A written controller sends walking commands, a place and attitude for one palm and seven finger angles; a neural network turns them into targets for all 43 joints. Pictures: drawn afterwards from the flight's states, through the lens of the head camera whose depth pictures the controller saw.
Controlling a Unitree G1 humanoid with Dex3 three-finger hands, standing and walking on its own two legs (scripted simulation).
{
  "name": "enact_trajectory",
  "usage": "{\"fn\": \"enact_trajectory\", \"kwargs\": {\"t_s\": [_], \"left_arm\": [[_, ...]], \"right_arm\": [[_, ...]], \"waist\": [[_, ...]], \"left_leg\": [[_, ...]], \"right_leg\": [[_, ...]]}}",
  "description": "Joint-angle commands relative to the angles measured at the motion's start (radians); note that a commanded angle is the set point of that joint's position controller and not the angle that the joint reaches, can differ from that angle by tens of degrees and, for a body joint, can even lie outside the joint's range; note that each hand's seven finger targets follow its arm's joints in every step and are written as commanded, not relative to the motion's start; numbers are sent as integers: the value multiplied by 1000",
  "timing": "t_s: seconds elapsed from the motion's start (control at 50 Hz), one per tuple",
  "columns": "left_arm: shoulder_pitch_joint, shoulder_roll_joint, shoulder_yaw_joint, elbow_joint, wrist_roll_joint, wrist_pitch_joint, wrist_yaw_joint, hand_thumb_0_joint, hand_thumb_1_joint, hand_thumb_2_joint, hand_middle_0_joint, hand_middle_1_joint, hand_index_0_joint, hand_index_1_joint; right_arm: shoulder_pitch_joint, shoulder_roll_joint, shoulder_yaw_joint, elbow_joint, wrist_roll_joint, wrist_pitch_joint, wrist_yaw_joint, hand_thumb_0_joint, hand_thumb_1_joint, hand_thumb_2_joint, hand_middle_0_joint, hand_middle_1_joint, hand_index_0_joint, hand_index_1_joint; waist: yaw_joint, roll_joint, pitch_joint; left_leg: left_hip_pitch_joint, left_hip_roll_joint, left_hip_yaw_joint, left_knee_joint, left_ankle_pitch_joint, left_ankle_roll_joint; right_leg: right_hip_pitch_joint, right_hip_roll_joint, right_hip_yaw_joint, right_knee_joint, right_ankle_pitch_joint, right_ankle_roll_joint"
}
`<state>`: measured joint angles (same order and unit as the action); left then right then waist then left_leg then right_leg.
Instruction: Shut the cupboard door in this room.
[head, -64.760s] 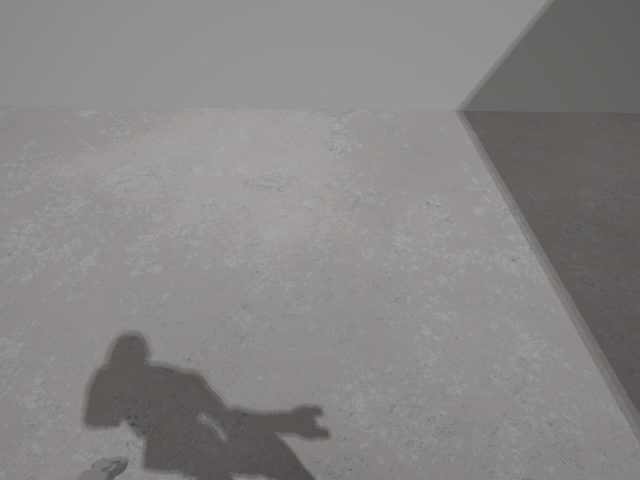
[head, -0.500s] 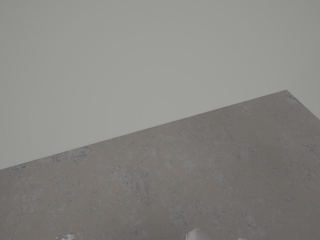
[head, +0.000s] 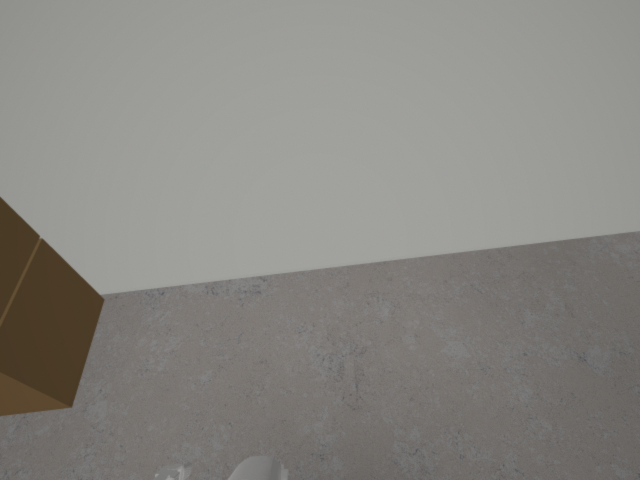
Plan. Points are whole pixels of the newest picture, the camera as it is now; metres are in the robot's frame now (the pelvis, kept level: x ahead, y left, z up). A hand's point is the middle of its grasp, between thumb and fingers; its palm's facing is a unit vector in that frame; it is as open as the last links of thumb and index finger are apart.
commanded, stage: turn to face it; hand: left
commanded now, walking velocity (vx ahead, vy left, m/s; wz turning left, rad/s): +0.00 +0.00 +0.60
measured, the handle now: out of the picture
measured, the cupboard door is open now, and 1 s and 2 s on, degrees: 68 68 68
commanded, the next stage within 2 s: take the last steps up to it in 1.90 s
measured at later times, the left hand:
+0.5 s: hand out of the picture +0.01 +0.31 -0.17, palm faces +0.33 -0.92 -0.22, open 7.4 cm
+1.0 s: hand out of the picture +0.05 +0.26 -0.14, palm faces +0.51 -0.81 -0.27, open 7.4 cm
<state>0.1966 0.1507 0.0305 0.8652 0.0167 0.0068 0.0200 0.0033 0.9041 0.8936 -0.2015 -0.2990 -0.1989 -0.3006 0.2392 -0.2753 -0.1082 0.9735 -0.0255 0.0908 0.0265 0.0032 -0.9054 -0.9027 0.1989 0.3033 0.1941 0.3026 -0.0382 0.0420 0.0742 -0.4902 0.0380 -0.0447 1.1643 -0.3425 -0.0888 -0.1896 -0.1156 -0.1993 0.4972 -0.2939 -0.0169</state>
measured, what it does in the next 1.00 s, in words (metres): steps on the spot, turning left: left foot, then right foot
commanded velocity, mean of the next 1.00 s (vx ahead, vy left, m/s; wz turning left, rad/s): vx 0.00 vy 0.00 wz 0.60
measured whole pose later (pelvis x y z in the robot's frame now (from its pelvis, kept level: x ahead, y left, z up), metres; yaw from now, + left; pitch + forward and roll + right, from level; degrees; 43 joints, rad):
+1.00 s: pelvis +0.03 +0.03 -0.01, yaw +35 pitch +0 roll +0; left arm 0.12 0.16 0.03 0.85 0.01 0.02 0.02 0.00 0.91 0.89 -0.20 -0.30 -0.20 -0.30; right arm 0.28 -0.27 -0.11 0.97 -0.02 0.07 0.01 0.00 -0.90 -0.90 0.20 0.30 0.20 0.30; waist -0.07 0.08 0.08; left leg -0.50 -0.04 -0.07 1.17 -0.42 -0.06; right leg -0.22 -0.05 -0.11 0.54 -0.31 0.00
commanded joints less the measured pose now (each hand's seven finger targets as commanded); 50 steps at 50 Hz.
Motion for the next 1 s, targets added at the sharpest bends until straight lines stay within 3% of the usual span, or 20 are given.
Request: {"fn": "enact_trajectory", "kwargs": {"t_s": [0.0, 0.12, 0.18, 0.2, 0.22, 0.24, 0.28, 0.34, 0.44, 0.64, 0.74, 0.78, 0.8, 0.82, 0.84, 0.86, 0.88, 0.9, 0.94, 0.98], "left_arm": [[92, 236, 73, -38, 7, -23, 12, 0, 900, 900, -200, -300, -200, -300], [121, 281, 89, -14, 14, -12, 7, 0, 900, 900, -200, -300, -200, -300], [98, 285, 92, -12, 2, -5, 1, 0, 900, 900, -200, -300, -200, -300], [94, 244, 86, -28, -4, -2, -5, 0, 900, 900, -200, -300, -200, -300], [40, 171, 58, -71, -6, 0, -10, 0, 900, 900, -200, -300, -200, -300], [3, 193, 55, -84, 0, 14, 0, 0, 900, 900, -200, -300, -200, -300], [-42, 202, 64, -57, 0, 21, 4, 0, 900, 900, -200, -300, -200, -300], [8, 205, 67, -11, 1, 22, -15, 0, 900, 900, -200, -300, -200, -300], [5, 208, 64, -18, -1, 25, -9, 0, 900, 900, -200, -300, -200, -300], [-168, 179, 50, -103, -12, 17, -3, 0, 900, 900, -200, -300, -200, -300], [-129, 162, 47, -108, -22, 6, 2, 0, 900, 900, -200, -300, -200, -300], [-65, 171, 51, -92, -26, -3, 5, 0, 900, 900, -200, -300, -200, -300], [-29, 192, 56, -81, -26, -14, 8, 0, 900, 900, -200, -300, -200, -300], [-1, 261, 69, -76, -15, -23, 15, 0, 900, 900, -200, -300, -200, -300], [28, 307, 78, -73, -5, -22, 17, 0, 900, 900, -200, -300, -200, -300], [15, 293, 73, -81, -7, -17, 18, 0, 900, 900, -200, -300, -200, -300], [-54, 244, 63, -97, -6, -19, 22, 0, 900, 900, -200, -300, -200, -300], [-82, 231, 63, -100, -6, -20, 20, 0, 900, 900, -200, -300, -200, -300], [-113, 200, 58, -106, -3, -21, 19, 0, 900, 900, -200, -300, -200, -300], [-75, 207, 60, -96, 1, -24, 16, 0, 900, 900, -200, -300, -200, -300]], "right_arm": [[-118, -29, 1, -112, 8, -24, 1, 0, -900, -900, 200, 300, 200, 300], [-155, -15, 22, -139, 18, -49, 2, 0, -900, -900, 200, 300, 200, 300], [-62, -61, 13, -126, 13, -65, 1, 0, -900, -900, 200, 300, 200, 300], [16, -158, -11, -111, 7, -75, -5, 0, -900, -900, 200, 300, 200, 300], [77, -266, -39, -107, 13, -76, -14, 0, -900, -900, 200, 300, 200, 300], [94, -259, -32, -88, 21, -69, -21, 0, -900, -900, 200, 300, 200, 300], [1, -190, -12, -102, 11, -72, -44, 0, -900, -900, 200, 300, 200, 300], [-70, -143, 11, -124, 10, -82, -49, 0, -900, -900, 200, 300, 200, 300], [-26, -137, 11, -122, 16, -89, -47, 0, -900, -900, 200, 300, 200, 300], [59, -130, -4, -103, 2, -82, -48, 0, -900, -900, 200, 300, 200, 300], [45, -131, -11, -107, 0, -73, -50, 0, -900, -900, 200, 300, 200, 300], [30, -119, -13, -108, 7, -72, -47, 0, -900, -900, 200, 300, 200, 300], [36, -97, -11, -107, 16, -73, -42, 0, -900, -900, 200, 300, 200, 300], [61, -47, -8, -109, 28, -78, -34, 0, -900, -900, 200, 300, 200, 300], [49, -40, -9, -134, 22, -74, -37, 0, -900, -900, 200, 300, 200, 300], [46, -77, -19, -131, 11, -62, -38, 0, -900, -900, 200, 300, 200, 300], [58, -65, -19, -114, 7, -49, -29, 0, -900, -900, 200, 300, 200, 300], [67, -55, -17, -90, 7, -40, -21, 0, -900, -900, 200, 300, 200, 300], [49, -58, -15, -86, 4, -34, -7, 0, -900, -900, 200, 300, 200, 300], [25, -47, -10, -90, 5, -29, -2, 0, -900, -900, 200, 300, 200, 300]], "waist": [[79, -233, -44], [100, -290, -103], [30, -206, -166], [-21, 9, -239], [-59, 289, -248], [-59, 195, -252], [-34, 228, -139], [22, 110, -89], [29, 89, -102], [-12, 103, -90], [8, 128, -137], [42, 111, -164], [58, 56, -191], [67, -143, -229], [79, -281, -211], [62, -164, -166], [23, -123, -108], [12, -191, -105], [2, -231, -42], [11, -239, -27]], "left_leg": [[-78, 3, 59, -148, -71, -8], [78, -21, 136, -447, -102, 29], [328, -32, 150, -720, 132, 57], [540, 120, -48, -789, 328, 125], [615, 369, -364, -797, 754, 243], [607, 412, -309, -768, 850, 309], [480, 294, -242, -777, 746, 286], [425, 191, -149, -788, 703, 231], [435, 170, -180, -802, 680, 228], [403, 173, -389, -774, 616, 283], [334, 134, -442, -711, 697, 265], [270, 93, -425, -657, 623, 223], [184, 53, -393, -599, 485, 173], [-22, -28, -270, -442, 142, 104], [-129, -137, -62, -210, -285, 38], [-90, -87, -86, -35, -267, 41], [-94, -64, -90, 41, -176, 33], [-96, -40, -68, 89, -132, 23], [-85, -10, -33, 115, -57, 14], [-78, -11, -4, 69, -40, 6]], "right_leg": [[135, -248, 135, -160, 420, -98], [159, -277, 76, -57, 546, -93], [44, -249, -5, 129, 464, -10], [-153, -171, -38, 352, 216, 49], [-414, -22, 8, 577, -377, 116], [-449, -37, 118, 646, -386, 101], [-456, -37, 171, 687, -266, 103], [-433, -10, 170, 711, -110, 118], [-429, 7, 188, 678, -40, 141], [-381, 59, 214, 451, -134, 131], [-189, 118, 198, 218, -122, 103], [-34, 117, 196, 22, 22, 93], [117, 68, 224, -130, 149, 80], [332, -144, 399, -176, 264, 11], [302, -390, 599, -157, 434, -119], [157, -392, 529, -159, 416, -168], [88, -314, 425, -176, 343, -150], [56, -271, 386, -187, 272, -125], [-13, -223, 264, -184, 284, -97], [-14, -209, 207, -182, 306, -88]]}}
